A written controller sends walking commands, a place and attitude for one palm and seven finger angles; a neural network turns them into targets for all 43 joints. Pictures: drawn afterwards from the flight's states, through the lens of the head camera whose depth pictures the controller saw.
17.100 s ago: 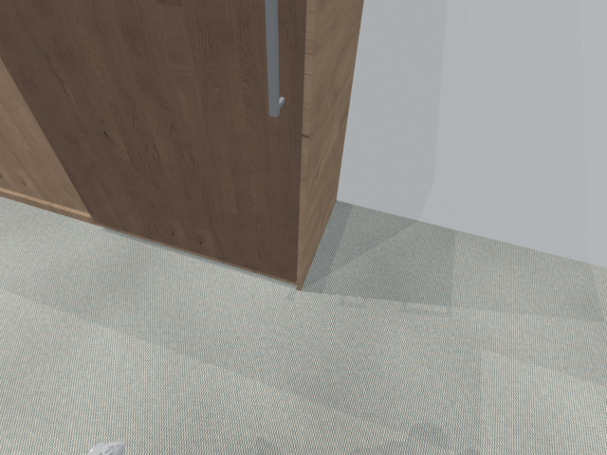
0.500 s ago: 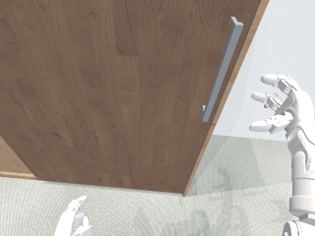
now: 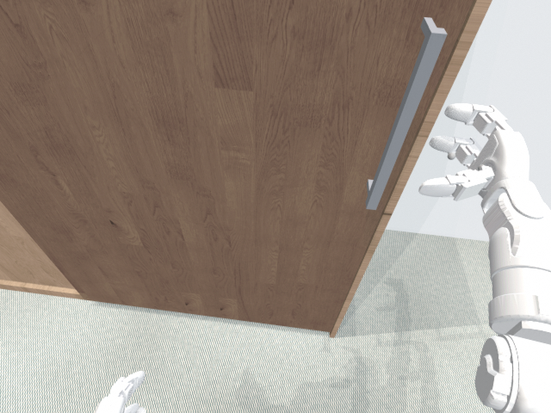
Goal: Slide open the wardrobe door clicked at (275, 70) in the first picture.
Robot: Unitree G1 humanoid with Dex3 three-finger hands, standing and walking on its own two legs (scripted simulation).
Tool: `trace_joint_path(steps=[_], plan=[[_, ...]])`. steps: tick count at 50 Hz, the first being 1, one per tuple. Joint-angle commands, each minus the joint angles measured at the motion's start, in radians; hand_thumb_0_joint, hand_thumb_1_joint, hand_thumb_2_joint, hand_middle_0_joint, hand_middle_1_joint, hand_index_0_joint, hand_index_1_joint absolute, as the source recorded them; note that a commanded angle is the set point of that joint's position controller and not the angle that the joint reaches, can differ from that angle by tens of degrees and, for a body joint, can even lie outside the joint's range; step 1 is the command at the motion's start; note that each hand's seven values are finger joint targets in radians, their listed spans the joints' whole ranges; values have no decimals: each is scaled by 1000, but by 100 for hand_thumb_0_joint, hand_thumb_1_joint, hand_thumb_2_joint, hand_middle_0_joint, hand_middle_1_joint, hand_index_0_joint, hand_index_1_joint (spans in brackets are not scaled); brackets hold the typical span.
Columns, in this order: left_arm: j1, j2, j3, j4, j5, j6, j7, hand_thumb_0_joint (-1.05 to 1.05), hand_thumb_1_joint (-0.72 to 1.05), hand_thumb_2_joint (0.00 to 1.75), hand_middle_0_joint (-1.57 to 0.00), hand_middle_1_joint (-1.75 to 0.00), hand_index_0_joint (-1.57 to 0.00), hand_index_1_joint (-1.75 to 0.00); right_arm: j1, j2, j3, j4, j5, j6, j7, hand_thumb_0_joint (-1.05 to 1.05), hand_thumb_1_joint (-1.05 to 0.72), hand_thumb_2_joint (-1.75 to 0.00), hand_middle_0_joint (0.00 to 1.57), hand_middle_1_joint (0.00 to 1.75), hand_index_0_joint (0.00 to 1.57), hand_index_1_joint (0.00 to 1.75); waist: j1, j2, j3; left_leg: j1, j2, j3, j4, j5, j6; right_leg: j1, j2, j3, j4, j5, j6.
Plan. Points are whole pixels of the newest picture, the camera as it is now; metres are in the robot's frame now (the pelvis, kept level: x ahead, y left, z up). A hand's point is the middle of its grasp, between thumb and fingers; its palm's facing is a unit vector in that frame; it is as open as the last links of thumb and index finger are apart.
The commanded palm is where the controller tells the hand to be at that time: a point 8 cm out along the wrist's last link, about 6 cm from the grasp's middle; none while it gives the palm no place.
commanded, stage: move the hooked fingers beside the handle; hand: right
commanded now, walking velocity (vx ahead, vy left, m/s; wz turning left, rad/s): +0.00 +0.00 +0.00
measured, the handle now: (394, 130) +0.50 -0.13 +0.18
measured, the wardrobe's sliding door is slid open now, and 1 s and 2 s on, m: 0.00 0.00 0.00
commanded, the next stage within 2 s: feel for the door with the fingertips in 0.86 s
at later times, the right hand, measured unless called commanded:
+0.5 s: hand (454, 160) +0.43 -0.20 +0.19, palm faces +0.07 +1.00 +0.01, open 14.0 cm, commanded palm +0.40 -0.24 +0.18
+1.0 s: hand (443, 154) +0.43 -0.18 +0.19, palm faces +0.05 +1.00 +0.01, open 14.0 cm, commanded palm +0.40 -0.23 +0.18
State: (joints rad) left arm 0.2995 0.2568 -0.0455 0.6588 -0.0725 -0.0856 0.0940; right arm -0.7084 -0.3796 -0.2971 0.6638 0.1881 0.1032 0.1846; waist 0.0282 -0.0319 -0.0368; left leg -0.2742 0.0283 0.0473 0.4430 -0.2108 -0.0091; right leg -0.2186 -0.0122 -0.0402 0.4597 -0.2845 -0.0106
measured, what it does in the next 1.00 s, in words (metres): stands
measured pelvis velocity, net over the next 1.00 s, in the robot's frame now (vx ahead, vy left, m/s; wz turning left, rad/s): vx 0.00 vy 0.00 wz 0.01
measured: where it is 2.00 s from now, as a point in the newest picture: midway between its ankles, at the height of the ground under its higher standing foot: outside the picture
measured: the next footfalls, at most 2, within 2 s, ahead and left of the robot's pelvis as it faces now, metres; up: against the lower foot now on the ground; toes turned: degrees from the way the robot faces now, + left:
none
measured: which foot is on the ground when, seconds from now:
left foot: down 0.00-1.00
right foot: down 0.00-1.00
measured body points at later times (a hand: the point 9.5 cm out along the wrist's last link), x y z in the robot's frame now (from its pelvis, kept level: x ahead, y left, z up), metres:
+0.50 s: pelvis +0.00 +0.00 +0.00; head +0.01 +0.01 +0.45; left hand +0.10 +0.26 -0.11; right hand +0.42 -0.26 +0.19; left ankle +0.01 +0.13 -0.74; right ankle -0.03 -0.11 -0.74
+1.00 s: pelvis +0.00 +0.00 +0.00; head +0.01 +0.01 +0.45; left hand +0.10 +0.25 -0.11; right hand +0.42 -0.24 +0.19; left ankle +0.01 +0.13 -0.74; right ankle -0.03 -0.11 -0.74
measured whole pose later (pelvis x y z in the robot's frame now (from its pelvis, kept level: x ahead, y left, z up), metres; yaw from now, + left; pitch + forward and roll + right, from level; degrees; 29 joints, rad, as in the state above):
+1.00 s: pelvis +0.00 +0.00 +0.00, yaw +0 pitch +3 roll +0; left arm 0.32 0.25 -0.04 0.66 -0.07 -0.07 0.08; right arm -0.73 -0.35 -0.29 0.69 0.18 0.06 0.16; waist 0.02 -0.03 -0.04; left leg -0.29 0.03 0.04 0.45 -0.21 -0.01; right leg -0.23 -0.01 -0.05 0.47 -0.29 -0.01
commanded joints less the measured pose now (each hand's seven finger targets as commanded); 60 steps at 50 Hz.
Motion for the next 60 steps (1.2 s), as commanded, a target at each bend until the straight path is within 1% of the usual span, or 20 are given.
trace_joint_path(steps=[1,4,7,12,15,17,20,21,23,28,33,38,40,42,44,45,47,49,54,60], plan=[[-22,137,58,-114,1,-39,10,0,90,90,-20,-30,-20,-30,-507,-229,-41,-168,2,-79,-1,0,50,-30,30,120,30,120,4,28,-296,145,-23,-4,-11,315,35,59,-3,26,-35,331,-14],[-5,134,60,-106,2,-37,10,0,90,90,-20,-30,-20,-30,-546,-227,-35,-148,-11,-95,-8,0,50,-30,30,120,30,120,8,-18,-296,124,-24,-5,-9,296,38,62,-2,27,-32,326,-10],[3,140,64,-109,6,-38,6,0,90,90,-20,-30,-20,-30,-498,-274,-86,-143,-7,-118,-10,0,50,-30,30,120,30,120,-10,34,-331,166,-27,-9,-4,319,38,56,-4,27,-33,340,-15],[2,140,65,-118,3,-34,2,0,90,90,-20,-30,-20,-30,-475,-267,-76,-158,-10,-124,4,0,50,-30,30,120,30,120,-11,-7,-321,167,-26,-12,-4,335,36,48,-4,13,-35,340,-15],[1,140,68,-125,3,-35,3,0,90,90,-20,-30,-20,-30,-480,-254,-63,-184,-4,-121,9,0,50,-30,30,120,30,120,-6,16,-316,164,-28,-7,-8,315,36,53,-6,16,-36,330,-17],[-4,137,66,-129,3,-39,1,0,90,90,-20,-30,-20,-30,-488,-257,-72,-221,-2,-122,8,0,50,-30,30,120,30,120,-10,-25,-335,165,-29,-10,-6,332,39,73,-5,19,-36,353,-14],[-4,141,67,-127,2,-37,1,0,90,90,-20,-30,-20,-30,-433,-262,-80,-207,8,-111,15,0,50,-30,30,120,30,120,-11,44,-312,176,-29,-6,-12,327,35,52,-6,15,-37,333,-18],[-13,139,66,-130,0,-38,3,0,90,90,-20,-30,-20,-30,-421,-256,-82,-192,7,-103,18,0,50,-30,30,120,30,120,-11,26,-300,163,-28,-12,-13,323,33,48,-4,9,-36,317,-20],[-14,137,61,-124,-3,-35,5,0,90,90,-20,-30,-20,-30,-491,-222,-30,-191,0,-93,20,0,50,-30,30,120,30,120,10,0,-258,124,-28,-7,-20,283,34,40,-2,18,-42,284,-15],[-18,132,59,-114,-1,-43,9,0,90,90,-20,-30,-20,-30,-585,-185,4,-197,6,-101,7,0,50,-30,30,120,30,120,28,-16,-293,92,-30,-5,-22,248,36,80,0,33,-31,271,-13],[-11,137,56,-106,4,-40,5,0,90,90,-20,-30,-20,-30,-550,-208,-24,-126,-1,-103,-8,0,50,-30,30,120,30,120,12,42,-302,119,-27,-4,-9,279,36,49,0,34,-29,289,-12],[-21,129,54,-126,3,-29,-2,0,90,90,-20,-30,-20,-30,-536,-210,-24,-129,-19,-115,-17,0,50,-30,30,120,30,120,-1,-5,-307,131,-24,-11,-3,297,38,43,1,22,-26,305,-12],[-15,133,59,-129,4,-28,-2,0,90,90,-20,-30,-20,-30,-521,-221,-37,-132,-11,-126,-15,0,50,-30,30,120,30,120,-2,52,-315,141,-28,-6,-2,301,36,46,-5,28,-23,314,-15],[-23,130,58,-134,3,-28,-1,0,90,90,-20,-30,-20,-30,-553,-224,-36,-188,-10,-133,-11,0,50,-30,30,120,30,120,-5,-15,-342,152,-25,-13,2,323,39,67,-2,23,-23,335,-13],[-22,127,57,-132,3,-31,-3,0,90,90,-20,-30,-20,-30,-539,-201,-22,-205,-9,-130,-11,0,50,-30,30,120,30,120,-5,-16,-343,146,-29,-7,5,325,41,80,-4,29,-23,354,-9],[-22,129,60,-134,5,-31,-3,0,90,90,-20,-30,-20,-30,-503,-196,-25,-191,-4,-125,-13,0,50,-30,30,120,30,120,-7,31,-330,153,-30,-4,-1,321,37,67,-7,27,-23,347,-14],[-21,131,60,-129,2,-28,-3,0,90,90,-20,-30,-20,-30,-486,-210,-41,-199,-2,-109,-14,0,50,-30,30,120,30,120,-10,26,-327,158,-30,-7,-2,331,37,61,-5,25,-29,346,-12],[-32,126,59,-133,1,-30,-5,0,90,90,-20,-30,-20,-30,-485,-154,2,-222,-2,-94,-15,0,50,-30,30,120,30,120,-5,1,-313,143,-29,-4,-3,320,37,68,-4,24,-33,341,-11],[-41,121,61,-124,2,-34,-6,0,90,90,-20,-30,-20,-30,-507,-117,24,-270,3,-76,-40,0,50,-30,30,120,30,120,0,-4,-303,130,-31,-1,-14,296,38,81,-3,26,-35,322,-10],[-50,120,60,-114,8,-30,-6,0,90,90,-20,-30,-20,-30,-501,-98,31,-245,-11,-61,-84,0,50,-30,30,120,30,120,-1,61,-276,131,-29,0,-22,266,32,58,-3,26,-39,287,-15]])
